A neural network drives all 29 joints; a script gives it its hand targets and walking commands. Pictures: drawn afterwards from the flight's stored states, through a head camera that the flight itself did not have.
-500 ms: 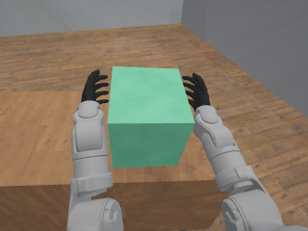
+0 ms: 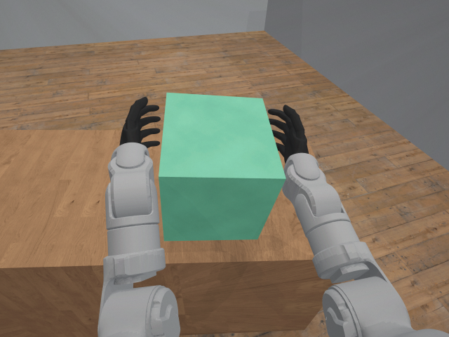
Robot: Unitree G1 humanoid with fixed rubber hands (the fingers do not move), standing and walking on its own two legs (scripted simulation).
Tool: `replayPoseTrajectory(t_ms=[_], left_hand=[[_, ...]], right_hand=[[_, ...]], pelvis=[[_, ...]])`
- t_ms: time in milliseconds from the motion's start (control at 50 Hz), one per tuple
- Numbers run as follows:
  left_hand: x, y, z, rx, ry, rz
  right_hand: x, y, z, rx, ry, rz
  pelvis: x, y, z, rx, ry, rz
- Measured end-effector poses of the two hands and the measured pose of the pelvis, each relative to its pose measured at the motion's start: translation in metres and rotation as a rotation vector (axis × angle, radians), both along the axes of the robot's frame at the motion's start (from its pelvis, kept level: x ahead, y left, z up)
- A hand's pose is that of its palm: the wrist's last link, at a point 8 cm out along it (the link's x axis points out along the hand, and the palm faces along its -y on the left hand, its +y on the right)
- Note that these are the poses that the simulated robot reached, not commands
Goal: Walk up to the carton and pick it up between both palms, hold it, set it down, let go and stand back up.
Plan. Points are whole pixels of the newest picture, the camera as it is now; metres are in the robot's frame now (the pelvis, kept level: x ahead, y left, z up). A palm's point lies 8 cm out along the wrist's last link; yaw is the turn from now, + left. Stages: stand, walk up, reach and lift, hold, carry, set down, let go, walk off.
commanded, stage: hold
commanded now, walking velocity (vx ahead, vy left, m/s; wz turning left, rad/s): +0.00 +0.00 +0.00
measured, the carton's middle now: (213, 168) +0.37 +0.01 +0.12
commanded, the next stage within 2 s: none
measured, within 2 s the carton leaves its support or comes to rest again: neither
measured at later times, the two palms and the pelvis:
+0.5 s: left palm (135, 146) +0.36 +0.14 +0.19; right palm (294, 150) +0.36 -0.13 +0.17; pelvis +0.00 +0.00 +0.00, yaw +0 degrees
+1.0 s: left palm (139, 149) +0.36 +0.13 +0.19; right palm (298, 149) +0.36 -0.14 +0.17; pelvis +0.01 -0.01 +0.00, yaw +0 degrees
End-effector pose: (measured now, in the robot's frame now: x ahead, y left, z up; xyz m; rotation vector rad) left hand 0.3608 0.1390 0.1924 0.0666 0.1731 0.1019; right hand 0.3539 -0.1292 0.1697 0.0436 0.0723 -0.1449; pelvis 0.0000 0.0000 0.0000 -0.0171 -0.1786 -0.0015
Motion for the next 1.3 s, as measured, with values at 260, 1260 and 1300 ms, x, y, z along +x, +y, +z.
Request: replayPoseTrajectory(t_ms=[260, 1260, 1300], left_hand=[[-0.003, 0.000, -0.001, -0.006, 0.003, 0.010], [-0.002, -0.005, 0.000, -0.004, 0.008, 0.003], [-0.001, -0.006, 0.000, -0.004, 0.007, 0.001]], right_hand=[[0.000, 0.000, 0.000, -0.002, 0.002, 0.010], [0.000, -0.006, 0.005, -0.002, -0.002, 0.004], [0.000, -0.007, 0.005, -0.002, -0.003, 0.001]], pelvis=[[0.001, -0.004, 0.000, 0.002, -0.010, 0.006], [0.001, -0.007, 0.000, 0.003, 0.003, -0.003], [0.000, -0.006, 0.000, 0.003, 0.003, -0.005]])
